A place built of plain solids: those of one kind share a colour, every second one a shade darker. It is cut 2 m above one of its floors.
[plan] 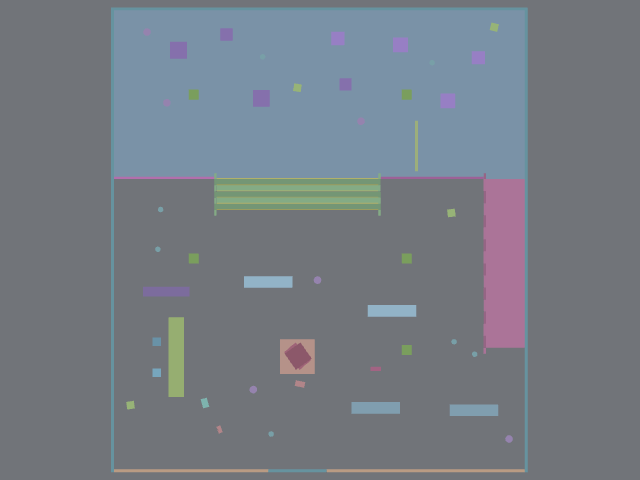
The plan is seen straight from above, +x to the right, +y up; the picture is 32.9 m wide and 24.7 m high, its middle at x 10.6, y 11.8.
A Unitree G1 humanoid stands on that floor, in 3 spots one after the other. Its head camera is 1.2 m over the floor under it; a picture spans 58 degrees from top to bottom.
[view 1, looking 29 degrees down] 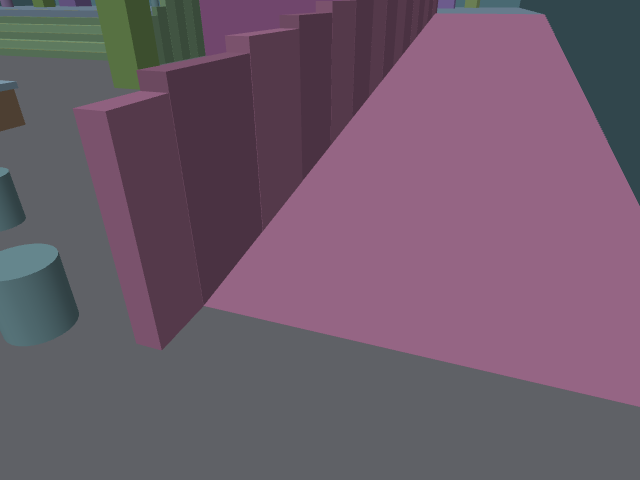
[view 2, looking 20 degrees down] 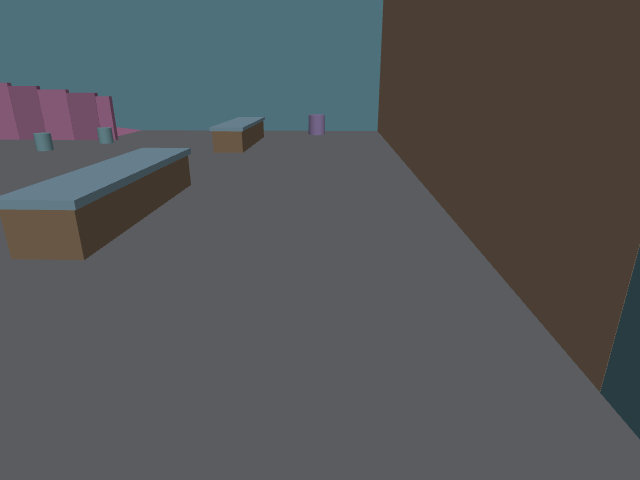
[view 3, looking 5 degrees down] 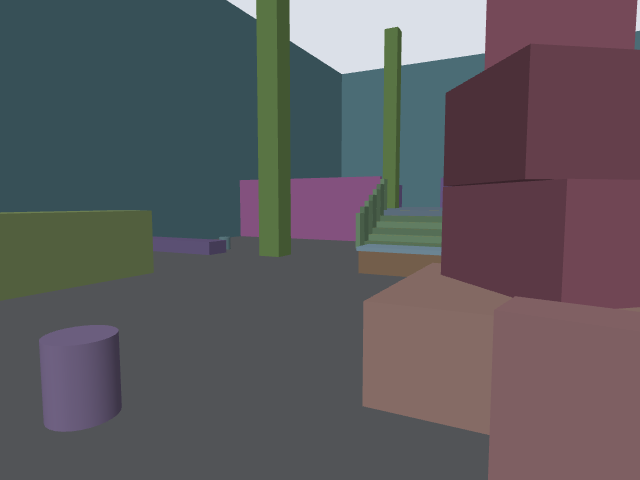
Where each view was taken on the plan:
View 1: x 20.14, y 4.95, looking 109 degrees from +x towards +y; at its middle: side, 2.33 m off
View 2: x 9.44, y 1.10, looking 2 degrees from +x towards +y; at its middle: ground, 3.51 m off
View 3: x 9.44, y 2.60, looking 117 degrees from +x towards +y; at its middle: ground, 13.77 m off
